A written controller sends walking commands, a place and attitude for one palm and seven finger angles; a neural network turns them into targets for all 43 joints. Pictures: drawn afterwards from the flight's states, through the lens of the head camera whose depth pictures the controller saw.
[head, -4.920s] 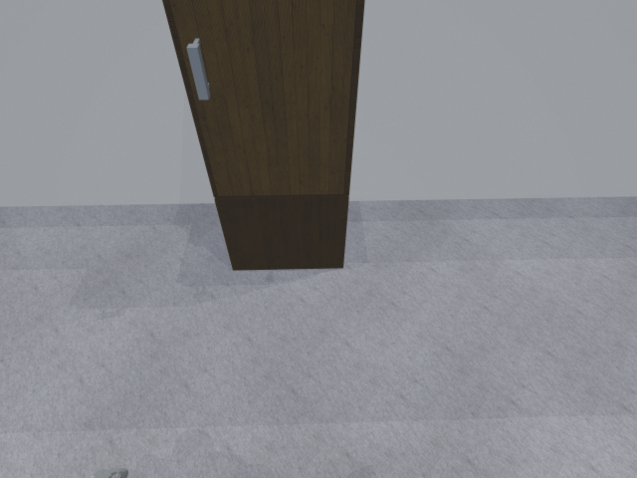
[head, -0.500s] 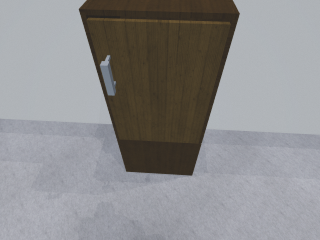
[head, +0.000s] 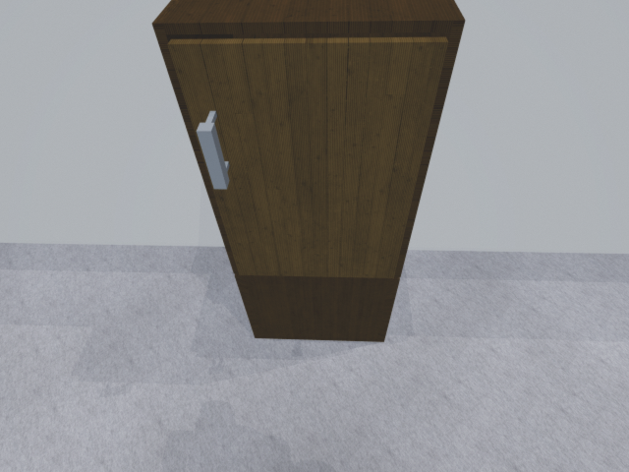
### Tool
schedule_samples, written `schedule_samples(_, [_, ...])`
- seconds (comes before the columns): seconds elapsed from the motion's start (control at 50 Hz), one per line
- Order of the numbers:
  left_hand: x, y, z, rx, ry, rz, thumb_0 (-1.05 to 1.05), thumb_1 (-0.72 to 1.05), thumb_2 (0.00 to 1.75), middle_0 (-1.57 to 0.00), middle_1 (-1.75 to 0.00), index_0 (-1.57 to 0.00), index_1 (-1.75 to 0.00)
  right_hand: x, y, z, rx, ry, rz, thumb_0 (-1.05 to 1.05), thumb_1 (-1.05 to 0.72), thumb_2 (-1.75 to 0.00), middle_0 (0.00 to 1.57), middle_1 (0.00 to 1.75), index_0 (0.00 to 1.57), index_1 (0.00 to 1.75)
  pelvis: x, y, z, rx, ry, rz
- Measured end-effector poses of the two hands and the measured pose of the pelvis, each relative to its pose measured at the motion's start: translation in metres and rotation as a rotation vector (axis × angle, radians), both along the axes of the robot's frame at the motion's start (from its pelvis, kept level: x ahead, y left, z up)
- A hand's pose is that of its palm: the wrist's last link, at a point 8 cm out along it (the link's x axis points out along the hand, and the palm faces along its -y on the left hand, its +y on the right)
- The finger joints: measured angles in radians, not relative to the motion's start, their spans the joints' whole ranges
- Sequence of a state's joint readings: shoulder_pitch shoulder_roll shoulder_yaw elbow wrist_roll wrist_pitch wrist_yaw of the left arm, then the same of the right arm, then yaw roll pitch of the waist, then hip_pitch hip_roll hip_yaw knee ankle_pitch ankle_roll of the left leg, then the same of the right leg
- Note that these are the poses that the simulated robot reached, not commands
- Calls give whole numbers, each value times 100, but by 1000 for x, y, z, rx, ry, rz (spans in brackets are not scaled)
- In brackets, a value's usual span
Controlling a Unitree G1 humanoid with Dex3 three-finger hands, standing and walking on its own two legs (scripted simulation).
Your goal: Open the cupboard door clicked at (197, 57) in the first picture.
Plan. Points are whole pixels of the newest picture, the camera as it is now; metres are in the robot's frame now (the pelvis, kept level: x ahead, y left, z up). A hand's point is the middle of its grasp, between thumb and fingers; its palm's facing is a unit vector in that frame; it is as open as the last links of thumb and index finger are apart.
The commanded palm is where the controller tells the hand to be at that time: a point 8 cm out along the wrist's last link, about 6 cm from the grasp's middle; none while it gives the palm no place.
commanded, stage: shuffle to correct the standing spot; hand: left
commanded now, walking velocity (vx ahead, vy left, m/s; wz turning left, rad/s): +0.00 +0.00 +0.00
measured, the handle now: (216, 150) +0.60 +0.21 +0.07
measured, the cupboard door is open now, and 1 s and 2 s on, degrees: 0 0 0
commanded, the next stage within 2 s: come to a stop and stand still in 0.18 s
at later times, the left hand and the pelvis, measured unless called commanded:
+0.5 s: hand out of the picture +0.06 +0.17 -0.18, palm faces +0.04 -0.98 -0.20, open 7.4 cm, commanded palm none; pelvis +0.07 +0.00 -0.01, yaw -1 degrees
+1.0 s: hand out of the picture +0.11 +0.20 -0.16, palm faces -0.02 -0.96 -0.28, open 7.4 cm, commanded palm none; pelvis +0.05 +0.01 -0.01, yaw -2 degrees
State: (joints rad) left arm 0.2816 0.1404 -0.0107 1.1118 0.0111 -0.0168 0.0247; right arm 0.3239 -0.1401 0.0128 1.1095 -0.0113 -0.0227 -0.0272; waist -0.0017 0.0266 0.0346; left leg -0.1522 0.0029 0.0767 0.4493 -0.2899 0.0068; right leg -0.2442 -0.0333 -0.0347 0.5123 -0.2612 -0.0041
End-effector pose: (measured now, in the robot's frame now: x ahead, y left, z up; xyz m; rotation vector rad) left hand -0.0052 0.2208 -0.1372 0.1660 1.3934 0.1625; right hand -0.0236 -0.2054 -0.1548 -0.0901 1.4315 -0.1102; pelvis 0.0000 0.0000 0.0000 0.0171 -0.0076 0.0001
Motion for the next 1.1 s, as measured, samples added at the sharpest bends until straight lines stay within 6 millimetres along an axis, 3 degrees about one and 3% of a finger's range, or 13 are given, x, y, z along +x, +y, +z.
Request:
schedule_samples(0.18, [10,-7,-9,-19,7,9,0,91,90,-20,-30,-20,-30,13,-12,-2,-24,6,4,0,-91,-90,20,30,20,29,14,-5,-5,-4,2,-2])
schedule_samples(0.34, [19,-7,-23,-57,44,46,0,91,90,-20,-30,-20,-30,43,-11,-2,-60,-8,6,0,-91,-90,20,30,19,29,43,2,-14,-10,14,0])
schedule_samples(0.48, [58,-3,-16,-22,18,35,0,91,90,-20,-30,-20,-30,65,-5,-2,-52,3,-27,0,-91,-90,20,30,20,29,64,0,-10,-5,10,-15])
schedule_samples(0.58, [78,7,-9,15,-29,13,0,91,90,-20,-30,-20,-30,90,-12,2,-70,-14,-32,1,-92,-90,20,30,20,29,66,1,-6,10,27,-2])
schedule_samples(0.68, [85,20,-18,15,-19,4,0,91,90,-20,-30,-20,-30,117,-15,2,-100,-98,-21,1,-92,-90,20,30,20,29,65,10,-12,11,20,-25])
schedule_samples(0.82, [100,26,-12,43,-88,-41,0,91,90,-20,-30,-20,-30,139,-14,0,-69,-207,-13,0,-91,-90,20,30,20,29,59,12,-15,-11,28,-23])
schedule_samples(0.94, [111,30,1,62,-152,-65,0,90,90,-20,-30,-20,-30,140,-8,2,-46,-268,-7,0,-91,-90,20,30,20,29,51,13,-11,-3,1,-30])
schedule_samples(1.1, [108,23,12,62,-168,-93,0,90,90,-20,-30,-20,-30,112,-15,2,-35,-227,-12,0,-92,-90,20,30,20,29,41,7,-4,6,0,-34])
